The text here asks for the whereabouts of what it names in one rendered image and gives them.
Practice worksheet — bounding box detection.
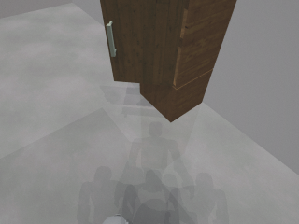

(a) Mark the handle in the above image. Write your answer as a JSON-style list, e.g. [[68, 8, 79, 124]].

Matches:
[[106, 21, 117, 57]]

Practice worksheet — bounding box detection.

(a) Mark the cupboard door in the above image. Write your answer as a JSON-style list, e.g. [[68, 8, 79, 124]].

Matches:
[[100, 0, 186, 86]]

